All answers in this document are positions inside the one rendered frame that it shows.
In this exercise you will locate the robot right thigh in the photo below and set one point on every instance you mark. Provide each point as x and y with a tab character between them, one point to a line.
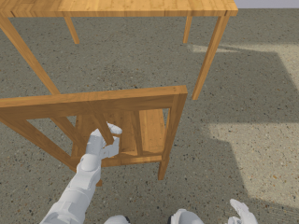
185	217

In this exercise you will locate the left robot forearm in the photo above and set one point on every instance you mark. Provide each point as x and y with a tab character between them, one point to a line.
72	206

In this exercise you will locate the left robot hand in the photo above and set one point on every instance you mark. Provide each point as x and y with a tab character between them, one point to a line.
96	143

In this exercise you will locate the right robot hand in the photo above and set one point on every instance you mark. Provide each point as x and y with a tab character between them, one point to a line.
246	217

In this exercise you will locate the chair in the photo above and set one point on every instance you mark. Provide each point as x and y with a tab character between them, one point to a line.
138	112

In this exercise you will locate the table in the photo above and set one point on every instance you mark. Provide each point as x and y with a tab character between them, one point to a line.
223	9

